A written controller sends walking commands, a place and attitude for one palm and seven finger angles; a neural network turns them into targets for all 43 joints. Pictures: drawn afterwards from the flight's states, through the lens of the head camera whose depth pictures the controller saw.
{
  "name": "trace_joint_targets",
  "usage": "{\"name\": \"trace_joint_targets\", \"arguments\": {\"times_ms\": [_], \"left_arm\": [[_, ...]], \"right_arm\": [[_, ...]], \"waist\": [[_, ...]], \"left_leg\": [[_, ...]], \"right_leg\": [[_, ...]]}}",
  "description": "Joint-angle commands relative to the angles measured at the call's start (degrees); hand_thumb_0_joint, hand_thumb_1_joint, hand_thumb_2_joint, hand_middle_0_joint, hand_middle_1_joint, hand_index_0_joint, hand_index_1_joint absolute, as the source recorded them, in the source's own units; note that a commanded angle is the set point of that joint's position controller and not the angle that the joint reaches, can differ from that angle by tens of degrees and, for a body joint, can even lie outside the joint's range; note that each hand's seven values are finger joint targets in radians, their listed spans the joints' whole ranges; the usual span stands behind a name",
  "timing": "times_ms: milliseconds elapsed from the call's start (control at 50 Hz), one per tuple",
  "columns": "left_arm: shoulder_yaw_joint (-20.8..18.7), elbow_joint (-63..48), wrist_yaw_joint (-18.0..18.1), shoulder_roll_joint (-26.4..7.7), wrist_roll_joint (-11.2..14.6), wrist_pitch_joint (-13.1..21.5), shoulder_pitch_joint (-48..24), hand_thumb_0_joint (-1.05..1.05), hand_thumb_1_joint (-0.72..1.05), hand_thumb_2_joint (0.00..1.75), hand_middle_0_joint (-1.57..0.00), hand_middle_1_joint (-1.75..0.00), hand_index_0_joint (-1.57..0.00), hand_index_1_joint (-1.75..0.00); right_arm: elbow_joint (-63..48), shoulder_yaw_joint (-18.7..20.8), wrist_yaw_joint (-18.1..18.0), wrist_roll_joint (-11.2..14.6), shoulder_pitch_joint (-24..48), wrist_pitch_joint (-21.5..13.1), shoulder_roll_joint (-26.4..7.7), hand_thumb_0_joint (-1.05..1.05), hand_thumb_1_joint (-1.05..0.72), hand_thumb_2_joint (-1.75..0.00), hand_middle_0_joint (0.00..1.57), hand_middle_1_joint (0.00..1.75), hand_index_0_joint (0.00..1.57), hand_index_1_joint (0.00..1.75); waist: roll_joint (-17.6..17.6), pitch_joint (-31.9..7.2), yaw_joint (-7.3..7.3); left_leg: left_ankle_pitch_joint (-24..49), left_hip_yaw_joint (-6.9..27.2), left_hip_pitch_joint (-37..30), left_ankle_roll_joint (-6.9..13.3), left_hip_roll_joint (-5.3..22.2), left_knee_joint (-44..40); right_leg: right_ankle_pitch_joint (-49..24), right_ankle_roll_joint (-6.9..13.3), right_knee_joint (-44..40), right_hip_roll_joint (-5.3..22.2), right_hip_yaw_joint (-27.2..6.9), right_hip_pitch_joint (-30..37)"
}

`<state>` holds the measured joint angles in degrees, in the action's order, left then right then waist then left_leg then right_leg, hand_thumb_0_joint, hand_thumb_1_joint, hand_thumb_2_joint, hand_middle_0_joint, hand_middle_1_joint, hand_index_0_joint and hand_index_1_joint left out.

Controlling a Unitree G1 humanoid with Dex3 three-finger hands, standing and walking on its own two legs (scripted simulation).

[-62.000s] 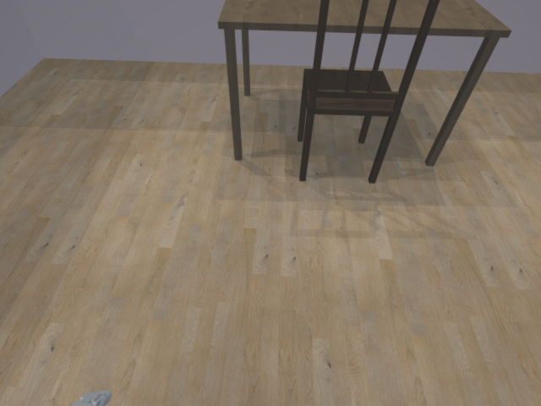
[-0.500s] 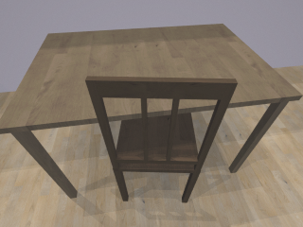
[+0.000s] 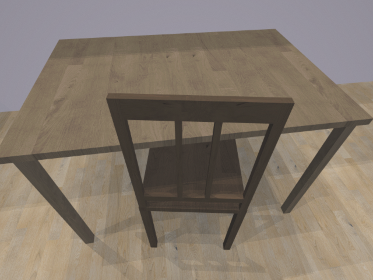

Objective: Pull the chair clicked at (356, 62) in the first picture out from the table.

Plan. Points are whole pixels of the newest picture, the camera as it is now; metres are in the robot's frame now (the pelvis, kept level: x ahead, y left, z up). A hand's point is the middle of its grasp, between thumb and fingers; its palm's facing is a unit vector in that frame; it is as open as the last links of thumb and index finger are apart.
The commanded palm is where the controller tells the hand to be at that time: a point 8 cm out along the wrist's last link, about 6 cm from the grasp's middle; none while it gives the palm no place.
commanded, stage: look again from close up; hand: left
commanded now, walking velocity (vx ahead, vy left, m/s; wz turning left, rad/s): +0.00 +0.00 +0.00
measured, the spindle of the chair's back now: (179, 164) +0.45 +0.06 -0.06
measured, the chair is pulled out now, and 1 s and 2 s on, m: -0.05 -0.05 -0.05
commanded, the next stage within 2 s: raise the hand toward the chair's back in 0.66 s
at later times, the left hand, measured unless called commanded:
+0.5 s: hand out of the picture -0.03 +0.16 -0.17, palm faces +0.05 -0.98 -0.17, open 7.4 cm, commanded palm none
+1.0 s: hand (106, 245) +0.19 +0.19 -0.02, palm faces +0.17 -0.98 -0.12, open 7.8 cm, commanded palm +0.10 +0.23 -0.07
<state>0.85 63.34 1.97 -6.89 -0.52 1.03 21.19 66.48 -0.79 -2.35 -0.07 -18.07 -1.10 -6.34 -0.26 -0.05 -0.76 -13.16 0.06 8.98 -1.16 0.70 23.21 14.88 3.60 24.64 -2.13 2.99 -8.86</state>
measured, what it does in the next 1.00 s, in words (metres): stands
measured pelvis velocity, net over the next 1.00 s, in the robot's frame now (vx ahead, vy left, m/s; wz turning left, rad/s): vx -0.02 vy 0.02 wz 0.03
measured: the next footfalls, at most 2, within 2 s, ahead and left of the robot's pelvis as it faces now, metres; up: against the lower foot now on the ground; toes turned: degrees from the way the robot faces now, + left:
none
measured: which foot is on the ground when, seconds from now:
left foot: down 0.00-1.00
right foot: down 0.00-1.00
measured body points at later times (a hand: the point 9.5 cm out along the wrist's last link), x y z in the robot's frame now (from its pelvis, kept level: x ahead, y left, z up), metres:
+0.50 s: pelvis +0.00 +0.00 +0.00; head +0.00 +0.00 +0.45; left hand -0.03 +0.21 -0.16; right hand -0.02 -0.20 -0.17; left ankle -0.01 +0.14 -0.74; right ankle -0.02 -0.07 -0.74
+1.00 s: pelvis -0.02 +0.02 -0.03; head -0.01 -0.01 +0.42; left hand +0.18 +0.24 -0.01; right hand +0.11 -0.26 -0.13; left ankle -0.01 +0.14 -0.74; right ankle -0.01 -0.07 -0.74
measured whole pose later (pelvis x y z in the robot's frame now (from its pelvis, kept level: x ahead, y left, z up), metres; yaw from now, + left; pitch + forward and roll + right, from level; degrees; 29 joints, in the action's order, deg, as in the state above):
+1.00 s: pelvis -0.02 +0.02 -0.03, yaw +2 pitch +4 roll +0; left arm -0.1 10.7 3.4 -10.3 10.8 15.3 21.0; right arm 44.6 1.7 -4.5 1.3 -14.2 -16.3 -17.8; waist 4.1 -3.8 2.7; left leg -19.2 0.8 25.6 0.2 -1.1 40.5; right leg 21.2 2.2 41.3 0.3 4.5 -24.6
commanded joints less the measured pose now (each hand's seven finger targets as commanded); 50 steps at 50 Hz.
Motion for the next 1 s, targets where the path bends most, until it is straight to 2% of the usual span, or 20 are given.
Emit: {"name": "trace_joint_targets", "arguments": {"times_ms": [0,60,200,260,340,500,700,720,740,760,780,800,820,840,880,900,920,940,960,980], "left_arm": [[-1.15,-1.12,0.14,-5.53,0.2,0.53,4.83,0.0,0.9,0.9,-0.2,-0.3,-0.2,-0.3],[-1.18,-1.06,0.17,-5.48,0.18,0.67,5.1,0.0,0.9,0.9,-0.2,-0.3,-0.2,-0.3],[-1.2,-1.2,0.15,-5.48,0.2,0.52,4.64,0.0,0.9,0.9,-0.2,-0.3,-0.2,-0.3],[-1.21,-0.98,0.22,-5.46,0.18,0.7,5.08,0.0,0.9,0.9,-0.2,-0.3,-0.2,-0.3],[-1.23,-1.05,0.27,-5.64,0.14,0.75,4.98,0.0,0.9,0.9,-0.2,-0.3,-0.2,-0.3],[-1.23,-1.05,0.23,-5.5,0.17,0.49,4.82,0.0,0.9,0.9,-0.2,-0.3,-0.2,-0.3],[-1.23,-1.19,0.21,-5.65,0.19,0.65,4.85,0.0,0.9,0.9,-0.2,-0.3,-0.2,-0.3],[-1.33,-1.15,0.23,-5.7,0.17,0.71,4.92,0.0,0.9,0.9,-0.2,-0.3,-0.2,-0.3],[-1.75,1.04,2.54,-7.11,-0.84,2.52,7.51,0.0,0.9,0.9,-0.2,-0.3,-0.2,-0.3],[-0.33,-85.92,0.68,-16.37,12.46,14.61,-35.39,0.0,0.88,0.89,-0.2,-0.3,-0.2,-0.3],[-5.69,-81.81,3.36,-22.11,8.5,13.64,-30.35,0.0,0.85,0.88,-0.2,-0.29,-0.2,-0.29],[-3.64,-69.95,5.65,-12.96,8.77,11.12,-16.64,0.0,0.83,0.87,-0.19,-0.29,-0.19,-0.29],[3.15,-52.31,5.58,-0.17,9.11,5.13,1.92,0.0,0.81,0.86,-0.19,-0.29,-0.19,-0.29],[4.89,-63.35,4.7,0.68,10.71,5.37,-2.78,0.0,0.78,0.85,-0.19,-0.28,-0.19,-0.28],[7.08,-67.23,2.68,0.72,11.53,10.79,-3.19,0.0,0.74,0.83,-0.18,-0.27,-0.18,-0.27],[6.58,-64.49,2.03,0.7,11.33,13.11,-3.61,0.0,0.71,0.82,-0.18,-0.27,-0.18,-0.27],[6.26,-57.48,0.64,2.85,11.15,15.46,-2.15,0.0,0.69,0.81,-0.18,-0.27,-0.18,-0.27],[3.83,-52.34,-1.32,2.83,11.51,18.65,1.79,0.0,0.67,0.8,-0.18,-0.26,-0.18,-0.26],[1.83,-51.68,-4.15,2.83,12.88,22.39,8.38,0.0,0.64,0.79,-0.17,-0.26,-0.17,-0.26],[-2.14,-49.63,-7.27,0.43,13.59,25.49,16.88,0.0,0.62,0.78,-0.17,-0.26,-0.17,-0.26]], "right_arm": [[-1.28,0.6,-0.16,0.15,-4.27,-0.88,-4.59,0.0,-0.9,-0.9,0.2,0.3,0.2,0.3],[-1.29,0.6,-0.16,0.14,-4.61,-1.0,-4.58,0.0,-0.9,-0.9,0.2,0.3,0.2,0.3],[-1.28,0.61,-0.19,0.18,-4.33,-1.11,-4.72,0.0,-0.9,-0.9,0.2,0.3,0.2,0.3],[-1.12,0.66,-0.21,0.2,-4.44,-1.26,-4.69,0.0,-0.9,-0.9,0.2,0.3,0.2,0.3],[-1.08,0.69,-0.2,0.26,-4.37,-1.2,-4.68,0.0,-0.9,-0.9,0.2,0.3,0.2,0.3],[-1.1,0.68,-0.2,0.19,-4.07,-0.98,-4.6,0.0,-0.9,-0.9,0.2,0.3,0.2,0.3],[-1.21,0.72,-0.2,0.22,-4.14,-1.06,-4.72,0.0,-0.9,-0.9,0.2,0.3,0.2,0.3],[-1.16,0.69,-0.22,0.17,-4.29,-1.12,-4.63,0.0,-0.9,-0.9,0.2,0.3,0.2,0.3],[-6.02,0.98,0.63,-0.09,4.38,-1.13,-6.86,0.0,-0.9,-0.9,0.2,0.3,0.2,0.3],[-27.43,2.46,-1.82,2.01,2.74,-9.4,-19.6,0.0,-0.9,-0.9,0.2,0.3,0.2,0.3],[-23.69,0.04,-3.85,2.45,10.29,-13.6,-13.39,0.0,-0.9,-0.9,0.2,0.3,0.2,0.3],[-22.48,1.78,-3.71,1.48,8.6,-15.76,-15.22,0.0,-0.9,-0.9,0.2,0.3,0.2,0.3],[-21.27,1.65,-2.67,2.99,6.94,-16.2,-11.79,0.0,-0.9,-0.9,0.2,0.3,0.2,0.3],[-24.25,1.93,-2.47,3.31,5.73,-16.82,-14.18,0.0,-0.9,-0.9,0.2,0.3,0.2,0.3],[-28.02,2.21,-3.36,3.27,7.79,-18.92,-15.42,0.0,-0.9,-0.9,0.2,0.3,0.2,0.3],[-29.37,2.7,-3.23,2.2,7.37,-19.42,-15.8,0.0,-0.9,-0.9,0.2,0.3,0.2,0.3],[-30.09,3.44,-2.7,1.32,7.37,-19.52,-15.88,0.0,-0.9,-0.9,0.2,0.3,0.2,0.3],[-31.42,4.18,-2.15,0.87,8.31,-19.43,-15.95,0.0,-0.9,-0.9,0.2,0.3,0.2,0.3],[-33.16,4.86,-1.32,0.6,9.39,-19.47,-15.97,0.0,-0.9,-0.9,0.2,0.3,0.2,0.3],[-34.62,5.44,0.11,0.93,10.5,-19.51,-15.46,0.0,-0.9,-0.9,0.2,0.3,0.2,0.3]], "waist": [[0.88,6.3,-0.07],[0.29,4.75,-0.04],[0.48,5.57,-0.18],[0.11,3.46,-0.15],[-1.08,3.94,-0.1],[0.48,6.46,-0.2],[0.37,5.0,-0.08],[0.03,4.45,-0.09],[-1.52,9.27,-2.56],[9.54,-18.45,7.39],[13.8,-13.72,3.82],[13.17,-12.38,3.69],[3.93,-2.76,3.43],[3.1,-3.14,3.26],[-3.08,-1.08,4.57],[-9.4,0.56,5.48],[-15.3,2.88,5.39],[-20.92,2.84,3.78],[-23.19,0.64,1.04],[-18.52,-2.72,-2.7]], "left_leg": [[6.01,3.38,1.27,3.14,3.58,-3.2],[6.92,3.42,0.6,3.2,3.66,-3.08],[6.69,3.67,1.51,3.26,3.75,-3.4],[8.62,3.7,-0.03,3.37,3.97,-3.04],[8.6,3.61,0.39,3.32,3.83,-2.76],[6.32,3.57,1.37,3.26,3.68,-3.3],[7.52,3.62,0.82,3.25,3.65,-2.81],[8.15,3.61,0.57,3.23,3.74,-2.67],[3.05,-0.1,9.36,0.66,3.27,11.12],[9.14,-0.88,-7.4,3.83,-1.25,1.88],[8.71,-2.66,-6.12,4.03,0.33,3.35],[3.46,-1.86,-2.16,2.77,0.22,1.7],[1.77,0.3,4.09,3.15,0.46,2.17],[1.4,1.75,4.45,3.76,-0.19,4.36],[-3.17,1.22,7.85,4.05,-1.12,9.1],[-4.98,1.54,11.16,3.86,-1.76,12.59],[-7.05,2.04,17.32,3.27,-1.96,15.88],[-8.19,2.6,23.28,2.43,-1.86,18.65],[-8.5,2.58,27.52,1.86,-1.88,20.59],[-7.67,1.65,29.35,1.05,-2.73,21.99]], "right_leg": [[-4.97,-0.6,-6.69,7.47,-7.49,-5.24],[-6.26,-0.55,-6.32,7.56,-7.54,-4.32],[-6.15,-0.57,-5.95,7.48,-7.08,-4.34],[-8.66,-0.55,-5.29,7.7,-6.86,-3.39],[-9.49,-0.64,-5.39,7.77,-7.1,-3.18],[-5.56,-0.54,-6.2,7.69,-7.01,-4.99],[-7.44,-0.53,-5.98,7.76,-7.18,-4.08],[-8.38,-0.51,-5.73,7.84,-7.06,-3.65],[-36.36,-4.88,-6.0,11.95,-12.36,-4.1],[-20.86,-2.83,0.48,7.4,-8.65,0.3],[-10.31,-2.38,0.08,4.0,-6.38,-2.11],[-1.6,-1.06,0.52,3.32,-3.05,-3.78],[-1.35,-1.57,0.31,3.5,-0.92,-7.25],[-1.36,-2.03,1.62,3.69,-0.71,-7.68],[6.11,-3.45,1.98,4.14,-0.45,-14.68],[11.0,-3.9,2.98,4.09,-1.12,-20.24],[14.9,-4.18,5.18,4.37,-1.36,-25.71],[18.01,-4.19,7.5,4.66,-2.26,-28.46],[18.09,-4.14,9.86,4.81,-3.35,-28.15],[14.18,-3.49,12.48,5.0,-4.44,-25.33]]}}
